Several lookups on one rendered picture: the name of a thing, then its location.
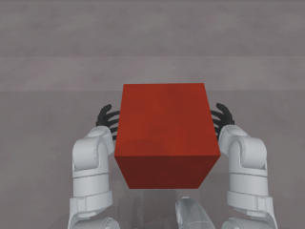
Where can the left robot upper arm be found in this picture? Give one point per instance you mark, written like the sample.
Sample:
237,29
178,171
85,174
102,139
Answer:
101,223

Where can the robot left forearm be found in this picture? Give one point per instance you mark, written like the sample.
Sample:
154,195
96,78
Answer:
90,165

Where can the left robot hand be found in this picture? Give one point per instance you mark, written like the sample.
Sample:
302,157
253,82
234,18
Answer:
103,117

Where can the right robot hand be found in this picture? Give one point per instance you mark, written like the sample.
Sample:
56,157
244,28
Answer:
225,119

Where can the robot right thigh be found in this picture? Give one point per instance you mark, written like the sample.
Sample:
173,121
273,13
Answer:
191,214

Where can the robot right shin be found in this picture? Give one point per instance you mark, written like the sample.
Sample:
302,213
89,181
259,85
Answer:
181,226

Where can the robot right forearm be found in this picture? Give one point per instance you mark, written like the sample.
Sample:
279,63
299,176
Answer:
248,184

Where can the right robot upper arm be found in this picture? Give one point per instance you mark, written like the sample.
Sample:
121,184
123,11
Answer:
241,223

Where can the carton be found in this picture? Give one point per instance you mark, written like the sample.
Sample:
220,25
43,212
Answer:
165,136

